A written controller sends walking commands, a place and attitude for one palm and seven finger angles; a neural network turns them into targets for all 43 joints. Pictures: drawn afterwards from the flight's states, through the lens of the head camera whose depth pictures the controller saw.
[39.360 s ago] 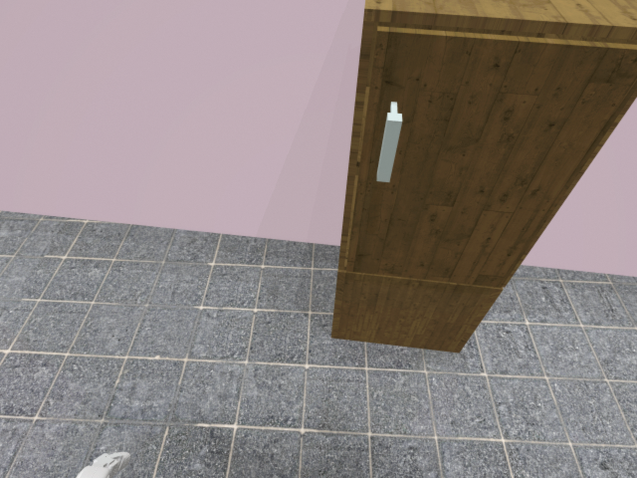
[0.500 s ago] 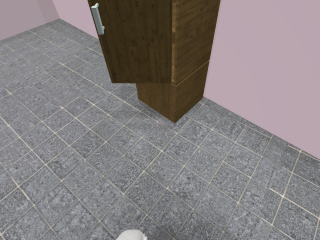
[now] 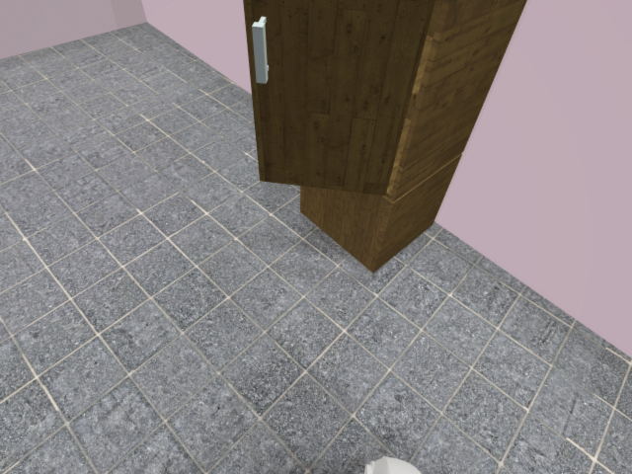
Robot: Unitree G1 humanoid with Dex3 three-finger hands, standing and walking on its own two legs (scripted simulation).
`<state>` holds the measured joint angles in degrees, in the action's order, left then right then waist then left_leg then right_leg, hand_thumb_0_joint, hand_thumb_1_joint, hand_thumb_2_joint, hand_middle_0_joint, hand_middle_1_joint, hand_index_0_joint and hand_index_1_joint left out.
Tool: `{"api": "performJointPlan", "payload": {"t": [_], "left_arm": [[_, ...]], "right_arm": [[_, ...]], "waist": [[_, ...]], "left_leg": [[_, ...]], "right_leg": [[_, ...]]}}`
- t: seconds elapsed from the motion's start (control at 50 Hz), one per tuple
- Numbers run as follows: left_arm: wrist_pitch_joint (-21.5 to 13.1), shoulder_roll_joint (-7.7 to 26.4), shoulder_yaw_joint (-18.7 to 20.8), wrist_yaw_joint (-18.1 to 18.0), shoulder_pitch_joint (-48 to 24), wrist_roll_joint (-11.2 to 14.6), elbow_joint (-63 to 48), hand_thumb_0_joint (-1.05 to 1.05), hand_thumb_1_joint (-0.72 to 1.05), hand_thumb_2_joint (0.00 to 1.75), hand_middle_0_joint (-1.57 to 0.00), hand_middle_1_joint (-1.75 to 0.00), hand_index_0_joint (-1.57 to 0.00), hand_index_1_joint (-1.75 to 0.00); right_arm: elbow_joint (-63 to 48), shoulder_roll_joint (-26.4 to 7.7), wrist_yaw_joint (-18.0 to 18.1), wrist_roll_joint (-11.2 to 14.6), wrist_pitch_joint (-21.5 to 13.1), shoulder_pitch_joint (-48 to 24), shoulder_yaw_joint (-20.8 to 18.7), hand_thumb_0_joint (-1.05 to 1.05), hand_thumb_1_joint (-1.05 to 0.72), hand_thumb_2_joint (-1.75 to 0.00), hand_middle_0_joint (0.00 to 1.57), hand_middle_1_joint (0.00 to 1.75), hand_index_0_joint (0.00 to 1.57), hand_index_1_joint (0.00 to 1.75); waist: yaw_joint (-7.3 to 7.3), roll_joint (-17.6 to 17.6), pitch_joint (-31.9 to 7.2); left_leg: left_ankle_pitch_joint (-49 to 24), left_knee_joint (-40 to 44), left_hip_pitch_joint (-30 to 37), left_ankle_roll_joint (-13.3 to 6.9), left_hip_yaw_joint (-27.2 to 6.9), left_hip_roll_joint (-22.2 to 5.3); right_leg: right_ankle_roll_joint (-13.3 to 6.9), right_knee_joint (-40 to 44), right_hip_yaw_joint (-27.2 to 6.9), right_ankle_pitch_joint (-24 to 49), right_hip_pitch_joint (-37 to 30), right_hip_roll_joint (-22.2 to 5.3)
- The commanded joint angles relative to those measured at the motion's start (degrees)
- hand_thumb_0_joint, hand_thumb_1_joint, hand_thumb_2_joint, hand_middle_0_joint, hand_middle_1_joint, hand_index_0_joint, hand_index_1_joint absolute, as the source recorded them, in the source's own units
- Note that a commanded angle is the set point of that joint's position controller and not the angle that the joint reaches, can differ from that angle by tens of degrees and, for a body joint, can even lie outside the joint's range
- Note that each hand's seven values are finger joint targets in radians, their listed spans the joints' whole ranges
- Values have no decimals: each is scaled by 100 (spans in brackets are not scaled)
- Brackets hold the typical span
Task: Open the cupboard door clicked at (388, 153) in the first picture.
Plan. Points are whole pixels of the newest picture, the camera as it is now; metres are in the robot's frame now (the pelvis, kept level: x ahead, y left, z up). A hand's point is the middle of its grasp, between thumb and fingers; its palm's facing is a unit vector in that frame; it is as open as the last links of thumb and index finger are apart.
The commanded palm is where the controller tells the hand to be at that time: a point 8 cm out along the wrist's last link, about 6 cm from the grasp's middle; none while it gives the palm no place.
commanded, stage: take the last steps up to it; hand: left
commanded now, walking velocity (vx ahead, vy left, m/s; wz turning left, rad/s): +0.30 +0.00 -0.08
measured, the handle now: (262, 50) +0.93 +0.20 +0.08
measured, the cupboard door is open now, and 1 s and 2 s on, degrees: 40 40 40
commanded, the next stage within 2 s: come to a stop and stand still in 0.76 s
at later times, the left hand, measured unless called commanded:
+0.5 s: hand (236, 386) +0.27 +0.15 -0.16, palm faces +0.04 -0.97 -0.22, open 7.1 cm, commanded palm none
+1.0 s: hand (229, 320) +0.39 +0.19 -0.18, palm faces +0.01 -0.98 -0.19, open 7.3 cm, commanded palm none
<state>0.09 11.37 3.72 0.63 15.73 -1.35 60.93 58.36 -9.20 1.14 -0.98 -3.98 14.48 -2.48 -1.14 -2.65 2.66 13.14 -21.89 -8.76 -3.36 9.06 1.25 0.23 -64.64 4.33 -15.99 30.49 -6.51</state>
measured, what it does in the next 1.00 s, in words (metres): walks ahead: right foot, then left foot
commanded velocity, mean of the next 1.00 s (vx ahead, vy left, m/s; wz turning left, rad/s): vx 0.16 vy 0.00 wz -0.01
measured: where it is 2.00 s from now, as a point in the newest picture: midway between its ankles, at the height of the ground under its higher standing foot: (312, 425)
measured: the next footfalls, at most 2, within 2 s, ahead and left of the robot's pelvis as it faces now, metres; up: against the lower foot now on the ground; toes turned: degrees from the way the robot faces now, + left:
right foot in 0.30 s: +0.23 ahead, -0.12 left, +0.00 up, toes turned -9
left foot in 0.74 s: +0.41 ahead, +0.11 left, +0.00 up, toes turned +6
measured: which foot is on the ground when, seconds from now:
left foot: down 0.00-0.30, up 0.32-0.72, down 0.74-1.00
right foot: up 0.00-0.28, down 0.30-0.74, up 0.76-1.00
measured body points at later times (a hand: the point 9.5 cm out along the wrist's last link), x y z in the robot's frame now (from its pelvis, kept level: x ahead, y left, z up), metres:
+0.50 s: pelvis +0.19 -0.04 +0.00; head +0.22 -0.05 +0.45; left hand +0.27 +0.20 -0.14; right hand +0.15 -0.26 -0.16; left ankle +0.18 +0.10 -0.67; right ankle +0.19 -0.12 -0.74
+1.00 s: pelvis +0.36 +0.01 +0.00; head +0.39 +0.02 +0.45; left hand +0.39 +0.24 -0.16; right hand +0.40 -0.22 -0.15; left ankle +0.37 +0.10 -0.74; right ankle +0.38 -0.12 -0.71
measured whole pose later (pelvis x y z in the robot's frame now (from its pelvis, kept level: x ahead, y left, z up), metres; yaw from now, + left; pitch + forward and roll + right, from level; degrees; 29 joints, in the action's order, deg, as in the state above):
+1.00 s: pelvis +0.36 +0.01 +0.00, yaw -2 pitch +0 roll +1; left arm 0.0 9.6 2.2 -1.2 13.2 -0.9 61.2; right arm 60.5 -9.1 2.3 -1.0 -2.5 11.9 -1.4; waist -0.5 -1.7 3.9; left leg 12.5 -24.7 -11.9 -2.6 8.4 -0.2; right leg 0.9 -45.4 3.6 -17.9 23.5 -4.5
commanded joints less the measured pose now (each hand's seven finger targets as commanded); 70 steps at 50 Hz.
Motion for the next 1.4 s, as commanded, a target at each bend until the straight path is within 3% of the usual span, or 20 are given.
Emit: {"api": "performJointPlan", "payload": {"t": [0.0,0.2,0.24,0.26,0.3,0.32,0.36,0.44,0.6,0.68,0.7,0.72,0.74,0.82,0.94,1.04,1.1,1.2,1.34,1.38], "left_arm": [[-93,73,17,41,-161,-13,-467,0,90,90,-20,-30,-20,-30],[-132,99,-42,76,-1319,9,-938,0,90,90,-20,-30,-20,-30],[-211,244,20,60,-472,-2,-697,0,90,90,-20,-30,-20,-30],[-275,490,106,26,326,-16,-442,0,90,90,-20,-30,-20,-30],[-339,1301,295,-66,1482,71,-87,0,90,90,-20,-30,-20,-30],[-317,1088,281,-141,1080,102,-202,0,90,90,-20,-30,-20,-30],[-335,633,136,-177,324,97,-375,0,90,90,-20,-30,-20,-30],[-476,242,6,-138,91,51,-281,0,90,90,-20,-30,-20,-30],[-495,545,59,-89,477,10,43,0,90,90,-20,-30,-20,-30],[-408,539,42,-87,395,45,100,0,90,90,-20,-30,-20,-30],[-393,343,-5,-66,518,68,34,0,90,90,-20,-30,-20,-30],[-418,109,-91,-46,569,107,-95,0,90,90,-20,-30,-20,-30],[-395,179,-82,-85,262,70,-237,0,90,90,-20,-30,-20,-30],[-223,58,-69,-26,299,-9,-88,0,90,90,-20,-30,-20,-30],[-27,-154,-163,-160,476,47,-24,0,90,90,-20,-30,-20,-30],[82,495,8,-183,400,-30,-248,0,90,90,-20,-30,-20,-30],[51,997,38,-193,54,-5,-373,0,90,90,-20,-30,-20,-30],[1,937,118,-359,-137,0,-480,0,90,90,-20,-30,-20,-30],[84,822,110,-297,-550,64,-596,0,90,90,-20,-30,-20,-30],[174,310,-4,-249,-536,128,-753,0,90,90,-20,-30,-20,-30]], "right_arm": [[87,-616,33,-26,-81,792,-65,0,-90,-90,20,30,20,30],[518,-714,39,-112,8,1379,-5,0,-90,-90,20,30,20,30],[565,-748,35,-84,28,1312,-2,0,-90,-90,20,30,20,30],[528,-695,15,-14,2,1195,4,0,-90,-90,20,30,20,30],[257,-474,-19,98,-10,1115,1,0,-90,-90,20,30,20,30],[168,-619,-21,82,34,750,-41,0,-90,-90,20,30,20,30],[132,-269,-50,28,92,319,-43,0,-90,-90,20,30,20,30],[306,51,-140,-47,288,761,-28,0,-90,-90,20,30,20,30],[-177,-100,-268,-37,173,-476,-57,0,-90,-90,20,30,20,30],[76,-502,-188,-70,62,284,-104,0,-90,-90,20,30,20,30],[220,-974,-128,-121,17,905,-205,0,-90,-90,20,30,20,30],[264,-1467,-62,-140,35,1396,-312,0,-90,-90,20,30,20,30],[243,-1439,5,-110,112,1409,-275,0,-90,-90,20,30,20,30],[-37,-752,51,-50,42,248,-36,0,-90,-90,20,30,20,30],[0,-691,155,-37,103,-44,5,0,-90,-90,20,30,20,30],[26,-808,165,21,379,-89,-135,0,-90,-90,20,30,20,30],[59,-403,71,84,552,321,-136,0,-90,-90,20,30,20,30],[-68,-438,88,111,634,-119,-117,0,-90,-90,20,30,20,30],[151,-433,22,48,560,495,-81,0,-90,-90,20,30,20,30],[-120,-1095,63,-60,498,160,-190,0,-90,-90,20,30,20,30]], "waist": [[78,617,106],[315,678,478],[-96,466,35],[-441,253,-382],[-659,-1101,-1210],[-576,-521,-786],[-210,44,-28],[232,-432,-12],[-35,-408,149],[442,80,-98],[663,985,-548],[750,2093,-953],[763,1532,-816],[184,1116,59],[-2,608,-506],[-75,619,-105],[144,-689,-373],[-75,-723,-845],[248,-351,-792],[141,1781,-393]], "left_leg": [[-1328,1311,455,-636,-1113,-1697],[-2102,799,527,-554,-829,-1725],[-2875,-320,426,-331,-545,-1417],[-2801,-1370,-311,-121,-349,-1137],[2139,-4716,-2479,310,-180,-69],[1813,-5110,-2702,248,-891,-422],[1007,-4837,-2694,329,-1003,-772],[323,-3600,-1878,526,-648,-790],[25,-1555,-1741,509,-391,-558],[-350,-382,276,355,-215,-281],[-633,-254,1240,-9,-1283,-1147],[-1361,159,1915,-682,-2799,-2382],[-1627,393,1610,-998,-2951,-2651],[-850,923,-278,-611,-1682,-1978],[-3821,203,-254,-442,-782,-1671],[-2040,-437,-741,-25,-856,-1328],[1067,-1949,-807,475,-255,-172],[2186,-3437,-1695,574,-922,-169],[-335,-41,83,558,-664,-324],[-2007,606,-359,-283,-2415,-2008]], "right_leg": [[53,617,-304,478,608,-152],[-184,2666,155,292,-476,268],[-320,3341,355,493,-1715,552],[-503,3455,-36,771,-3114,339],[-1677,4561,-3223,1680,-4724,-2085],[-1637,4760,-2960,1336,-4108,-1968],[-1274,4999,-1910,1485,-2829,-1532],[-872,5372,-541,1598,-1883,-885],[-919,5207,-659,1447,-2387,-1026],[-545,3810,-198,1742,-1680,-572],[-292,2518,177,996,-959,-90],[-96,828,475,-1513,-14,488],[-159,-80,-31,-1844,223,390],[-55,-86,-342,-689,-54,-95],[114,2277,-79,-14,-1413,223],[-91,3454,-438,1922,-1850,77],[-1047,4147,-1518,3607,-1678,-1380],[-1404,3948,-1385,5541,-2939,-1420],[-546,3391,-801,2752,-1916,-689],[93,2488,-132,-896,-1025,325]]}}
